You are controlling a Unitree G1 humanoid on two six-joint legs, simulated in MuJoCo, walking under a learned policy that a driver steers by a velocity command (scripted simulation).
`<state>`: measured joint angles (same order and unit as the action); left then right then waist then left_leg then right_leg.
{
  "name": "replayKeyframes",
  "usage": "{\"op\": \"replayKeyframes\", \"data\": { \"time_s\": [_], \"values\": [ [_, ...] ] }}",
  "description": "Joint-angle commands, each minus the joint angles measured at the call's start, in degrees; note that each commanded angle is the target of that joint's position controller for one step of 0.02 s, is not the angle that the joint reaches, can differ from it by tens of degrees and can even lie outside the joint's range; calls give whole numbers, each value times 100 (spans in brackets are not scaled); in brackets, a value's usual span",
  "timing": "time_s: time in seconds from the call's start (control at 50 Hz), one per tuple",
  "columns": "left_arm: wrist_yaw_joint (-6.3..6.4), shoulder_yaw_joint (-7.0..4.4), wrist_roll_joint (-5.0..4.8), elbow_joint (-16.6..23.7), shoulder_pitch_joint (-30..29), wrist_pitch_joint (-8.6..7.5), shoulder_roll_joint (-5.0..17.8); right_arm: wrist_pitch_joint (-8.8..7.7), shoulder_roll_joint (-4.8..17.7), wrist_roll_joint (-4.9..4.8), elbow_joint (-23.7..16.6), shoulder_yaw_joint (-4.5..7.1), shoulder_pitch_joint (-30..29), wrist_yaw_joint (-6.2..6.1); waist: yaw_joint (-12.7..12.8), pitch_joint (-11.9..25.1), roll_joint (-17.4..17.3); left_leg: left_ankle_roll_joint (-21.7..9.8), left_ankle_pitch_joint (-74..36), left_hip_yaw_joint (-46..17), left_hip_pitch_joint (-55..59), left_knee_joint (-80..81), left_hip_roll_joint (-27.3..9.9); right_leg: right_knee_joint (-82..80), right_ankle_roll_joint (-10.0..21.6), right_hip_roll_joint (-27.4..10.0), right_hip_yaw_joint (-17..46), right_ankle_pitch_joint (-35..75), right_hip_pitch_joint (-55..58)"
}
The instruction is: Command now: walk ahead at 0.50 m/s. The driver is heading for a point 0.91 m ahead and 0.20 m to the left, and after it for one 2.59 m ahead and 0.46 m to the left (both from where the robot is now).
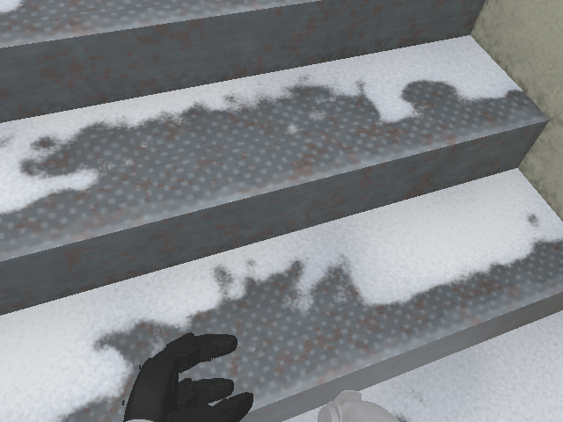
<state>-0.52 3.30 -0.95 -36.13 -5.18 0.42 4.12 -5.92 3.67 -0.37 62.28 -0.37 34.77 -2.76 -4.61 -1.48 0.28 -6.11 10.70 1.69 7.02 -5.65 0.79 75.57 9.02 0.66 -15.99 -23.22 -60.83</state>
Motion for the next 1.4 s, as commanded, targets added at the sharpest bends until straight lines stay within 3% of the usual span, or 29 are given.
{"op": "replayKeyframes", "data": {
  "time_s": [0.02, 0.04, 0.06, 0.08, 0.1, 0.16, 0.26, 0.36, 0.44, 0.5, 0.52, 0.54, 0.56, 0.58, 0.64, 0.76, 0.92, 0.98, 1.0, 1.04, 1.06, 1.08, 1.1, 1.12, 1.14, 1.18, 1.22, 1.26, 1.4],
  "values": [
    [81, -405, 19, -244, 1815, 29, 831, -218, 1831, -136, -432, 394, 41, 61, 1520, 1715, -1637, -121, -10329, -196, -178, -2972, -1585, -1843, 311, 648, 246, 83, 4055],
    [86, -579, 167, -541, 2467, -53, 1144, -381, 1597, -198, -589, 384, 98, 92, 1706, 2030, -1584, -62, -8920, -312, -1819, -4633, -1266, -2381, 702, 26, 1988, -551, 5672],
    [85, -789, 246, -809, 2995, -24, 1726, -406, 1218, -162, -907, 374, -173, 276, 1842, 2163, 362, 266, -2570, -255, -3820, -7710, 215, -4319, 1855, -1697, 5486, -741, 6378],
    [92, -835, 182, -795, 2502, -15, 1674, -446, 1506, 173, -1108, 568, -754, 384, 1706, 2259, 376, 242, -298, -899, -4034, -10166, 573, -5732, 1979, -1840, 6872, -336, 5613],
    [65, -819, 50, -1003, 1854, -163, 1514, -368, 976, 208, -1686, 499, -1095, 358, 983, 1339, -25, 135, -330, -1054, -4802, -10898, 186, -5877, 1751, -1819, 6050, -1294, 4882],
    [169, -428, 387, -1952, 2147, -510, 73, -105, 22, 220, -2321, 113, -1721, 130, 195, -162, -759, -263, 13, -1085, -6123, -11869, -38, -5573, 774, -1379, 4055, -311, 3450],
    [-157, -380, 315, -2370, 2667, -923, 601, 325, -136, 8, -2505, -107, -2296, 63, 99, -266, -118, -274, 506, -432, -7334, -12161, 135, -6132, 226, -1121, 2301, 1436, 3380],
    [-27, -336, 126, -2712, 3608, -931, 840, 376, -183, 141, -3572, -344, -4471, 50, 442, -352, 146, -240, 1129, 425, -8532, -11167, -448, -6653, -2, -881, 2173, 957, 4397],
    [310, -437, 42, -2366, 3515, -784, 1103, 441, -102, 51, -3431, -400, -4300, 223, 511, 464, 115, -265, 1429, 885, -5774, -7780, -540, -7312, 251, -993, 1422, 4782, 5090],
    [242, -614, 14, -2111, 3464, -877, 1723, 433, 388, -144, -2592, -101, -2578, 148, -181, 1751, 1205, -212, 1565, 1258, -3404, -6071, 395, -5157, 315, -1279, 1317, 10104, 6198],
    [134, -693, -8, -1972, 3226, -922, 1799, 380, 821, -12, -2410, 54, -1989, 111, -527, 2113, 1517, -321, 1532, 691, -2571, -5412, 382, -3876, 121, -1203, 1257, 10085, 6061],
    [8, -681, -45, -1684, 3204, -962, 1394, 324, 1529, 226, -2100, 325, -1129, 88, -681, 2406, 479, -872, 2209, -1993, -1237, -4282, -888, -1732, -215, -702, 1410, 7721, 4249],
    [-269, -760, 71, -1301, 2992, -946, 1082, 462, 2110, 150, -1853, 528, -934, 34, -622, 2417, -1386, -1463, 2199, -5296, -835, -1533, -1832, 992, -504, 577, 1647, 1458, 2582],
    [-298, -731, 334, -1102, 3038, -907, 740, 415, 1802, 142, -1776, 514, -1752, 68, 2, 1824, -748, -1186, 3510, -5547, -1445, -1240, -2027, 2594, -421, 295, 2669, 1541, 1669],
    [-105, -536, 389, -317, 2130, -771, 149, 87, 351, 266, -954, 199, -1870, 183, 567, 80, 118, -543, 2303, -3002, -3209, -1898, -1532, 3848, -122, 38, 2319, 1905, 426],
    [67, -330, 237, -57, 1718, -288, 46, -105, 417, 124, -517, 180, -1420, 324, 858, -297, -42, -177, 145, -696, -3240, -1236, -895, 2861, -297, -56, 1815, 1641, -366],
    [149, -83, 253, 1026, -696, -268, -31, -160, 842, 84, 16, 144, 508, 98, 139, -541, -291, -293, -564, -876, -841, -111, -1148, 2819, -72, -595, 880, 129, -2510],
    [-13, -21, 85, 954, -410, -177, -112, -48, 761, -67, -177, 73, 281, -65, 252, 110, -129, -367, -5374, 34, -1072, 290, -1077, 237, 134, -266, 78, 180, 763],
    [-507, 92, 184, 1654, -2011, 212, 11, -74, 997, 958, 579, -164, 1220, 1022, 771, 1568, -1874, -1022, -9684, -333, -1996, -133, -1637, 627, 170, 192, 429, 618, 2327],
    [-524, -145, 247, 773, -337, 423, 739, -187, 2227, 377, 15, 312, 76, 1272, 1349, 1404, -1237, -942, -10982, -212, -300, -1080, -1767, -1465, -142, 601, 292, 578, 2349],
    [-350, -266, 249, 315, 796, 375, 905, -155, 2499, 399, 49, 483, -50, 1276, 1566, 1750, -1267, -573, -11052, -333, -681, -2099, -1756, -2003, -4, 529, 847, 924, 3822],
    [-267, -201, 128, -262, 1839, 284, 991, -113, 1738, 793, 59, 281, 618, 1320, 1447, 3054, -115, -515, -9100, -853, -2679, -3689, -1327, -2220, 769, -178, 2693, 2005, 6489],
    [-239, -329, 505, -1023, 3482, 308, 1264, 35, 1149, 853, 156, 167, 564, 1452, 1910, 3273, 1343, -365, -2132, -1305, -4237, -5488, -161, -4065, 1534, -1378, 5424, 1982, 7732],
    [-198, -585, 743, -1387, 4229, 142, 1585, 123, 1186, 404, 175, 313, -29, 1452, 2082, 2191, 883, -240, -1602, -2172, -5079, -9314, 497, -5274, 1636, -1815, 6798, 609, 6391],
    [-183, -583, 631, -1713, 3623, -136, 1572, 67, 918, 221, 60, 325, -471, 1305, 1530, 1127, 31, -286, -1718, -2362, -6050, -10333, 337, -5171, 1036, -1807, 5962, -134, 5547],
    [-342, -251, 400, -1967, 2048, -345, 232, 28, 723, 283, -357, 236, -1182, 983, 736, 1052, -384, -788, -1354, -2139, -6827, -11454, 311, -4935, 904, -1756, 4265, 1803, 4968],
    [-352, 0, 502, -2118, 1475, -450, -396, 280, 326, 278, -579, 58, -1258, 927, 2, 1023, -384, -1135, -1420, -1731, -7074, -11270, -187, -5089, 319, -1413, 2544, 2688, 4425],
    [-222, -89, 471, -2179, 1530, -560, -193, 390, -23, 236, -751, -76, -1609, 991, -171, 715, -149, -1040, -609, -1136, -7376, -11562, -369, -5514, 217, -1148, 1345, 2647, 3958],
    [-245, 7, 1142, -3003, 3617, -553, 485, 311, 639, 125, -1912, -261, -4033, 800, 493, 307, 9, -1258, -807, -608, -9305, -10466, -508, -6300, 107, -1333, 1016, 1913, 5379]
  ]
}}
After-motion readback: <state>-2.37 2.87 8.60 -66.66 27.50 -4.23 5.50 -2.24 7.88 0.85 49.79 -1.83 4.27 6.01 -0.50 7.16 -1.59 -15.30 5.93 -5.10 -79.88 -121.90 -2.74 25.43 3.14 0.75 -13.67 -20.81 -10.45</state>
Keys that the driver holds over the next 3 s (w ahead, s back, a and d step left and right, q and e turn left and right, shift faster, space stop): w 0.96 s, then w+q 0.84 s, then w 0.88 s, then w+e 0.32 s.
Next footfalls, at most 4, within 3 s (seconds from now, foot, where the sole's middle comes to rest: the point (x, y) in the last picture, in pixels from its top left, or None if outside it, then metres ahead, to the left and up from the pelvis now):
0.02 right None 0.21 -0.05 -0.63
0.52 left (178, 350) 0.48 0.14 -0.47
1.06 right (260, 142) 0.84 -0.02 -0.31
1.54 left None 1.11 0.24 -0.15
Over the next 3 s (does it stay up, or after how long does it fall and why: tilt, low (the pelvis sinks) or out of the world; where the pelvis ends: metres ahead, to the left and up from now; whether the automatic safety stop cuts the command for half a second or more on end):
stays up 1.75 0.37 0.94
